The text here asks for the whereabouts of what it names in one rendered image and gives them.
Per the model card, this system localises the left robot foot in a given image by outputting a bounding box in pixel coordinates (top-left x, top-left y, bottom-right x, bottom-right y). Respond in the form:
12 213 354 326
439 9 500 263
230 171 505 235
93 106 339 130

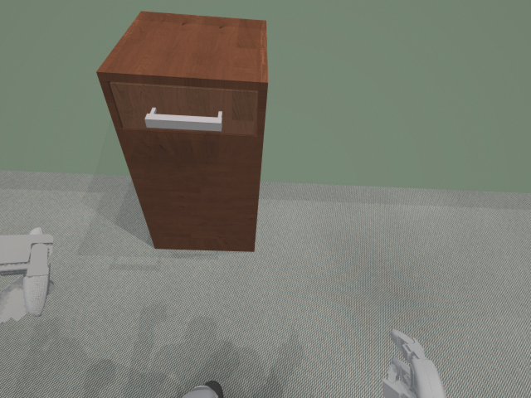
204 381 223 398

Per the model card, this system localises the robot left shin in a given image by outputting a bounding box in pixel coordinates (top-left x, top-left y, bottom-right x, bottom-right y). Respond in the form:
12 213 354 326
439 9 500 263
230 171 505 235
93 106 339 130
193 386 217 395

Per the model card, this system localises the right robot hand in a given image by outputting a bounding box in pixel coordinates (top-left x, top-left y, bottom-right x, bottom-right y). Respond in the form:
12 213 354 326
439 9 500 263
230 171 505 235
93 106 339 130
382 329 446 398

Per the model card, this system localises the handle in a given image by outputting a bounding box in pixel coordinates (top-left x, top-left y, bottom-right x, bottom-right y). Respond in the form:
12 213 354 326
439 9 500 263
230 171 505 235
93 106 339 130
144 108 222 131

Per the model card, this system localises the cabinet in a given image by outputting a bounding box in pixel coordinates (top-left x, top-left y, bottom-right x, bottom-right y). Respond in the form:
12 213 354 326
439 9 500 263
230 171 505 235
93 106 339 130
96 11 268 252

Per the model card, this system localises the left robot hand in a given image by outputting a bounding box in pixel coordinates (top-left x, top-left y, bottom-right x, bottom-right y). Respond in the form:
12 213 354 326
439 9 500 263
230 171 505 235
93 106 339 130
0 227 55 325

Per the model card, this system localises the drawer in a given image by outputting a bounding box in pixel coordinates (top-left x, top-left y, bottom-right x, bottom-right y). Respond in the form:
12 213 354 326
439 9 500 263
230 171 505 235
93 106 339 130
110 82 258 135

